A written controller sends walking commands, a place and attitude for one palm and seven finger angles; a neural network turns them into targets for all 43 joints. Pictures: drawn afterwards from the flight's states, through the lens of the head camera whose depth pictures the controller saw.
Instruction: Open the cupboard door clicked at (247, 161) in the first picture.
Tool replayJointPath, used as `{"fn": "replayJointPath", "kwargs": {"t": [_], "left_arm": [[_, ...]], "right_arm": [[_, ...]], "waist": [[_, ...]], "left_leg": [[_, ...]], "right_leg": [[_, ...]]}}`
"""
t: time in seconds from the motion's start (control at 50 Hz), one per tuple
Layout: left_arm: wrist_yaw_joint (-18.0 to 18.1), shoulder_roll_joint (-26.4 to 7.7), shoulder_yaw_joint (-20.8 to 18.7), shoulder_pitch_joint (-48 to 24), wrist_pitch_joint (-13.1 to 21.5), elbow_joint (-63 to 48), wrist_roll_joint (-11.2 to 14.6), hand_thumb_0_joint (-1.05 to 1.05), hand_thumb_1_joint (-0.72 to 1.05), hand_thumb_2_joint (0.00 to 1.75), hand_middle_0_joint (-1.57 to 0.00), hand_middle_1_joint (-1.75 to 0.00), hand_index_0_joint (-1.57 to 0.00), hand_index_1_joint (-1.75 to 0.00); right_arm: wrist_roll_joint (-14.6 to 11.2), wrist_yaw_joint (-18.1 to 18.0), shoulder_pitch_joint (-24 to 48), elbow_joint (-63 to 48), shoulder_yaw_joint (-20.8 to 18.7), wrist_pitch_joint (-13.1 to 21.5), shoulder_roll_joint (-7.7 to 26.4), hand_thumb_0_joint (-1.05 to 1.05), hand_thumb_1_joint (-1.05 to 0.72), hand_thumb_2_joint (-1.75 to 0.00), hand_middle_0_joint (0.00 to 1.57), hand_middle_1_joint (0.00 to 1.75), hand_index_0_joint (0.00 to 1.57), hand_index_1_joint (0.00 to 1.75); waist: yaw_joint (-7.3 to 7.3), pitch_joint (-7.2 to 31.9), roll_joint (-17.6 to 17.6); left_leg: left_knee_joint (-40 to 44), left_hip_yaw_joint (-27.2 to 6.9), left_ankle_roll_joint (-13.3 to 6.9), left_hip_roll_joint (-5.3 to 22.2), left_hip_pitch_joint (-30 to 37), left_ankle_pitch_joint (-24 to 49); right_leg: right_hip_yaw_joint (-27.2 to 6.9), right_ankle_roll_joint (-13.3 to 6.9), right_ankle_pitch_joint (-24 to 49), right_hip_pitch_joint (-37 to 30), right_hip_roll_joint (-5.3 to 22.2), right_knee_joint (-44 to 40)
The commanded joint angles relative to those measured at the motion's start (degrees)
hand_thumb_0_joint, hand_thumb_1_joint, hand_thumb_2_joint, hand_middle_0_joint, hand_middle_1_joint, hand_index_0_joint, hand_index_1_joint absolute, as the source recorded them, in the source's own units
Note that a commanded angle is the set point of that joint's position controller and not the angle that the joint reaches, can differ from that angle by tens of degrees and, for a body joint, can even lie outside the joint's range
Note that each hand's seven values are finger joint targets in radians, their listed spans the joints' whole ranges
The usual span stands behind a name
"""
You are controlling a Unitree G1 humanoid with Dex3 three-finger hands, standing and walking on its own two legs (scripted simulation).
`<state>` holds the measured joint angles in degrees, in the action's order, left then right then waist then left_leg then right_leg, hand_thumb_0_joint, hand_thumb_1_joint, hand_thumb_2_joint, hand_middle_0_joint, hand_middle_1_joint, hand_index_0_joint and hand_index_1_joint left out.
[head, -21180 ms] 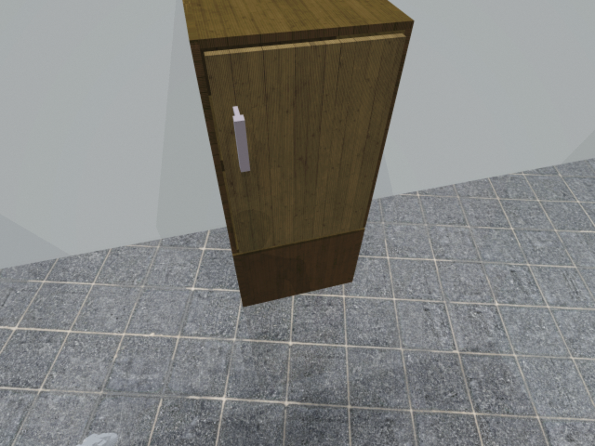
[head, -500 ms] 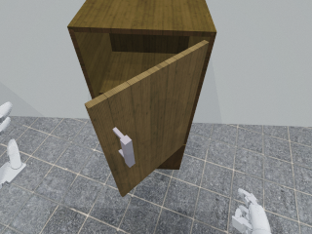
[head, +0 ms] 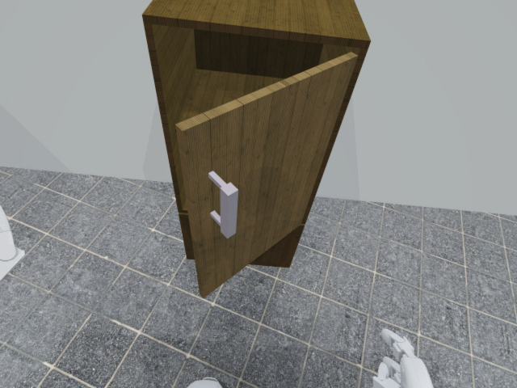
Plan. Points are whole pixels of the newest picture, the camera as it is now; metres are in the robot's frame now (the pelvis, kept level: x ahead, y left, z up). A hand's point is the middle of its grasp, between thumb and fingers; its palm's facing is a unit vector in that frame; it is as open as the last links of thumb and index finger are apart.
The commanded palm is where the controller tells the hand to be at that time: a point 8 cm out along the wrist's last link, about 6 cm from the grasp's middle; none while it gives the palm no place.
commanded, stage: step back with the hand held close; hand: left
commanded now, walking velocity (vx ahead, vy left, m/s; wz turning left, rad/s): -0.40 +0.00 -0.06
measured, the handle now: (221, 205) +0.41 +0.09 +0.03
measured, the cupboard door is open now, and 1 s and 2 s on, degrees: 44 44 44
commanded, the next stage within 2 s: stop stepping back and stand still in 0.30 s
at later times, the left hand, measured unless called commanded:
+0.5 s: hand (3, 370) +0.11 +0.23 +0.18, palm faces +0.27 -0.83 -0.49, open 7.4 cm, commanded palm +0.05 +0.28 +0.18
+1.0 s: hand out of the picture +0.02 +0.23 +0.18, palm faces +0.41 -0.77 -0.49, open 7.4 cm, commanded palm -0.04 +0.28 +0.18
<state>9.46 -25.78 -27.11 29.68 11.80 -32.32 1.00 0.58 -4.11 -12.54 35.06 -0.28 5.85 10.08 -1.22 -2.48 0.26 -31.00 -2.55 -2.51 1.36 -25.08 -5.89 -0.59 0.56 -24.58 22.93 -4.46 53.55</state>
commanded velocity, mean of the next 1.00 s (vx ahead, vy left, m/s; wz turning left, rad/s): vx -0.01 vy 0.01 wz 0.01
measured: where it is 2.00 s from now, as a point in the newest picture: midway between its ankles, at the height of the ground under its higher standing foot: outside the picture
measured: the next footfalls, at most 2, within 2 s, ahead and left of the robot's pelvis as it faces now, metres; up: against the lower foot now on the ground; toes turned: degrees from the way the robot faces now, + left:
right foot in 0.14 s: -0.08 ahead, -0.13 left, +0.00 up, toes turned -2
left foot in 0.28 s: +0.08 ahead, +0.07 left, +0.00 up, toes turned -3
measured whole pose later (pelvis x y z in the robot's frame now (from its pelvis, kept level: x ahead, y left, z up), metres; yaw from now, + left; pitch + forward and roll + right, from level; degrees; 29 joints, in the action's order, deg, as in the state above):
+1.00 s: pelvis -0.19 -0.02 +0.00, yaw -1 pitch -2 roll +0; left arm 8.6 -24.4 -24.7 30.9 10.8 -27.7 0.6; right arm 0.4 -3.1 -15.7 37.4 1.5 8.5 9.9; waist -2.0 0.5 -0.3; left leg -37.9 1.2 0.5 2.7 -17.1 -20.2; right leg 5.0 -3.5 -16.6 15.8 -1.9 34.0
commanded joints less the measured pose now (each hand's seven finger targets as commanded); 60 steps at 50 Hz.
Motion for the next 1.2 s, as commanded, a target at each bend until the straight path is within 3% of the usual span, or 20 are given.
{"fn": "replayJointPath", "kwargs": {"t": [0.0,0.06,0.12,0.18,0.24,0.3,0.38,0.48,0.5,0.54,0.56,0.62,0.72,0.82,0.9,0.96,0.98,1.06,1.16,1.18], "left_arm": [[1.19,-5.89,-3.25,2.95,3.09,-11.41,1.68,0.00,0.90,0.90,-0.20,-0.30,-0.20,-0.30],[0.14,-6.79,-1.88,-0.04,2.69,-11.54,2.38,0.00,0.90,0.90,-0.20,-0.30,-0.20,-0.30],[-0.11,-12.52,-5.09,-2.87,3.87,-11.57,2.83,0.00,0.90,0.90,-0.20,-0.30,-0.20,-0.30],[-0.79,-12.23,-5.38,-3.00,2.49,-8.14,2.01,0.00,0.90,0.90,-0.20,-0.30,-0.20,-0.30],[-1.66,-12.24,-5.68,-1.26,1.38,-9.71,2.36,0.00,0.90,0.90,-0.20,-0.30,-0.20,-0.30],[-1.99,-13.33,-6.95,2.29,2.67,-12.30,3.59,0.00,0.90,0.90,-0.20,-0.30,-0.20,-0.30],[-0.80,-9.90,-5.49,4.55,1.41,-15.39,3.23,0.00,0.90,0.90,-0.20,-0.30,-0.20,-0.30],[0.97,-9.73,-6.51,7.92,-0.99,-12.87,3.05,0.00,0.90,0.90,-0.20,-0.30,-0.20,-0.30],[0.85,-11.52,-7.57,7.13,-1.20,-13.36,2.69,0.00,0.90,0.90,-0.20,-0.30,-0.20,-0.30],[0.36,-13.39,-7.83,5.33,-0.54,-14.51,2.75,0.00,0.90,0.90,-0.20,-0.30,-0.20,-0.30],[0.37,-14.10,-8.24,-0.70,-0.59,-15.48,2.37,0.00,0.90,0.90,-0.20,-0.30,-0.20,-0.30],[0.05,-8.13,-2.88,-5.93,-0.73,-5.45,1.24,0.00,0.90,0.90,-0.20,-0.30,-0.20,-0.30],[1.22,-6.82,-0.43,-8.50,1.21,-5.28,-0.46,0.00,0.90,0.90,-0.20,-0.30,-0.20,-0.30],[0.76,-8.52,-3.74,-5.96,2.80,-10.59,-0.35,0.00,0.90,0.90,-0.20,-0.30,-0.20,-0.30],[0.71,-7.83,-4.00,-0.07,2.11,-6.56,-0.11,0.00,0.90,0.90,-0.20,-0.30,-0.20,-0.30],[0.37,-9.57,-5.22,-0.84,2.18,-3.88,0.46,0.00,0.90,0.90,-0.20,-0.30,-0.20,-0.30],[0.31,-8.61,-4.55,-2.24,2.88,-4.24,0.69,0.00,0.90,0.90,-0.20,-0.30,-0.20,-0.30],[0.05,-8.22,-4.93,-1.67,4.54,-2.07,0.45,0.00,0.90,0.90,-0.20,-0.30,-0.20,-0.30],[0.73,-7.12,-2.94,-2.94,4.60,-6.07,0.68,0.00,0.90,0.90,-0.20,-0.30,-0.20,-0.30],[-7.84,6.80,20.42,-3.43,-6.79,38.65,-4.65,0.00,0.90,0.90,-0.20,-0.30,-0.20,-0.30]], "right_arm": [[0.67,0.42,7.10,-7.62,-2.72,4.28,8.42,0.00,-0.90,-0.90,0.20,0.30,0.20,0.30],[0.77,0.84,6.70,-6.33,-2.43,3.74,8.90,0.00,-0.90,-0.90,0.20,0.30,0.20,0.30],[0.82,0.32,7.79,-5.92,-1.52,1.66,7.17,0.00,-0.90,-0.90,0.20,0.30,0.20,0.30],[-0.86,-0.83,9.77,-7.73,-2.03,1.95,7.70,0.00,-0.90,-0.90,0.20,0.30,0.20,0.30],[-0.87,-1.96,10.64,-9.47,-0.28,0.08,7.48,0.00,-0.90,-0.90,0.20,0.30,0.20,0.30],[-0.10,-0.59,9.68,-9.12,-1.94,2.32,9.37,0.00,-0.90,-0.90,0.20,0.30,0.20,0.30],[0.12,1.04,7.43,-7.86,-3.14,4.30,9.68,0.00,-0.90,-0.90,0.20,0.30,0.20,0.30],[0.22,0.24,8.13,-9.86,-2.43,2.67,9.22,0.00,-0.90,-0.90,0.20,0.30,0.20,0.30],[0.25,-0.14,8.32,-10.24,-2.57,2.24,8.94,0.00,-0.90,-0.90,0.20,0.30,0.20,0.30],[0.33,-0.33,6.98,-8.66,-2.61,0.86,8.36,0.00,-0.90,-0.90,0.20,0.30,0.20,0.30],[1.13,-0.11,5.89,-7.01,-2.39,0.53,8.88,0.00,-0.90,-0.90,0.20,0.30,0.20,0.30],[-0.20,-1.61,5.53,-6.20,-2.05,1.90,8.40,0.00,-0.90,-0.90,0.20,0.30,0.20,0.30],[0.15,-2.88,4.10,-5.53,-1.42,5.31,8.85,0.00,-0.90,-0.90,0.20,0.30,0.20,0.30],[0.40,-0.98,3.63,-6.03,-1.43,6.25,8.15,0.00,-0.90,-0.90,0.20,0.30,0.20,0.30],[-0.24,-0.08,4.41,-6.13,-1.62,6.10,9.31,0.00,-0.90,-0.90,0.20,0.30,0.20,0.30],[-0.55,0.22,3.80,-6.44,-2.73,4.38,8.10,0.00,-0.90,-0.90,0.20,0.30,0.20,0.30],[-0.55,0.29,3.63,-6.06,-3.19,4.16,8.73,0.00,-0.90,-0.90,0.20,0.30,0.20,0.30],[-0.18,-0.10,3.77,-5.73,-1.45,3.82,7.07,0.00,-0.90,-0.90,0.20,0.30,0.20,0.30],[0.26,-0.98,4.22,-6.50,-1.85,5.10,8.35,0.00,-0.90,-0.90,0.20,0.30,0.20,0.30],[0.85,5.23,0.67,7.26,-4.60,4.81,17.60,0.00,-0.90,-0.90,0.20,0.30,0.20,0.30]], "waist": [[1.48,8.53,14.67],[1.71,9.80,12.53],[1.21,11.41,-3.53],[1.76,10.11,-14.70],[1.37,7.80,-2.10],[3.26,18.34,16.78],[2.25,15.98,10.48],[1.72,8.00,15.93],[1.46,6.64,11.71],[1.16,5.02,-10.31],[0.49,4.43,-9.69],[-0.91,1.55,-7.48],[0.59,1.50,-0.41],[-0.04,2.95,14.59],[1.06,2.99,8.23],[1.30,3.45,-12.40],[0.93,2.46,-9.91],[0.23,3.68,-5.62],[1.13,3.68,1.05],[-2.82,1.31,8.69]], "left_leg": [[20.70,-10.91,-4.18,11.21,5.14,-17.03],[17.88,-7.07,-0.21,8.91,10.74,-9.33],[-2.78,1.84,3.56,2.45,17.52,-3.06],[-12.68,4.05,3.41,-2.16,10.09,-9.25],[3.64,2.92,2.76,-0.88,9.18,11.09],[12.52,-12.64,-3.97,14.30,26.67,46.52],[18.41,-8.75,-5.90,14.57,15.00,10.27],[25.53,-1.40,1.88,6.71,-5.55,-30.54],[17.58,2.61,3.87,2.10,-4.07,-27.87],[-23.27,2.63,5.16,-4.17,8.05,-14.03],[-34.15,0.94,5.30,-2.66,1.25,-12.30],[-27.15,1.62,3.75,1.57,3.94,-11.51],[8.47,5.24,-0.30,0.54,12.82,-17.52],[18.09,-15.82,-7.07,14.89,9.78,-14.26],[9.21,-2.96,-3.05,9.26,1.66,-15.33],[-19.46,5.61,1.64,-1.70,-6.75,-21.29],[-29.25,3.01,1.85,-0.89,-8.12,-19.12],[-19.22,3.36,1.98,1.90,-1.24,-14.05],[8.09,3.59,-0.12,2.13,15.54,-9.60],[-0.14,-7.56,-2.78,9.10,10.65,8.13]], "right_leg": [[1.68,-1.17,-5.00,-7.03,0.60,-9.36],[2.46,-2.67,1.40,-10.12,1.21,-30.78],[-10.18,-6.46,24.46,-1.81,16.64,-40.33],[-4.22,-4.90,49.39,-6.22,16.09,-33.18],[-0.64,-1.33,53.20,-12.19,10.43,-24.53],[-1.14,0.26,-5.57,-2.25,-0.26,-5.60],[-1.62,-0.24,-4.63,-5.87,0.91,3.10],[8.20,-2.87,-7.36,-22.54,-1.87,-20.40],[6.17,-3.69,-6.75,-20.28,0.47,-31.61],[-21.93,-11.22,-15.05,8.55,24.12,-50.85],[-20.72,-12.33,-16.89,11.34,26.85,-49.67],[-9.43,-6.67,-13.45,9.39,19.02,-44.69],[-6.79,-5.37,-6.84,-2.55,14.48,-34.51],[3.59,-0.16,-1.74,-1.17,4.27,-7.93],[4.43,-0.78,5.51,-14.99,4.35,-24.86],[-26.15,-9.90,-13.03,-12.82,21.12,-42.18],[-27.99,-11.29,-10.25,-11.09,23.86,-44.13],[-11.40,-9.92,11.35,-9.13,19.89,-38.50],[-5.96,-4.10,2.77,-5.91,13.31,-33.64],[2.62,-1.85,14.65,4.13,12.38,-15.91]]}}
